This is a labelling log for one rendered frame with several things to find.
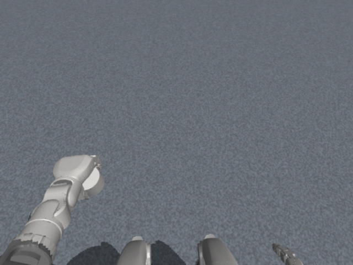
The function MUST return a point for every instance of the tin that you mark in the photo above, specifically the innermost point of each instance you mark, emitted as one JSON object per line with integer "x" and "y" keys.
{"x": 94, "y": 183}

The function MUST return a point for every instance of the left robot arm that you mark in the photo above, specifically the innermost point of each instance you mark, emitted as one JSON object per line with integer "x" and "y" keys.
{"x": 37, "y": 242}

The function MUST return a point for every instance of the right robot hand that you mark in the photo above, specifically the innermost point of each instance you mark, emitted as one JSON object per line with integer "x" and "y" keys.
{"x": 286, "y": 255}

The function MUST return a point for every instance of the left robot hand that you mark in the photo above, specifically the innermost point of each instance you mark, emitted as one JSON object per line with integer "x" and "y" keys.
{"x": 79, "y": 167}

